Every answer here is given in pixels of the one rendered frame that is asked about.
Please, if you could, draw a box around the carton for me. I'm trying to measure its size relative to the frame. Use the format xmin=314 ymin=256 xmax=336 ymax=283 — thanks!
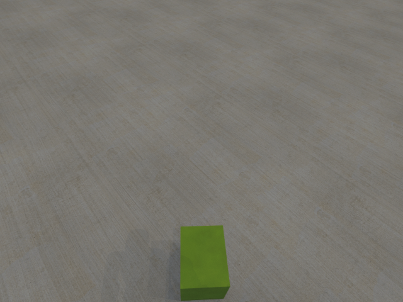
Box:
xmin=180 ymin=225 xmax=230 ymax=301

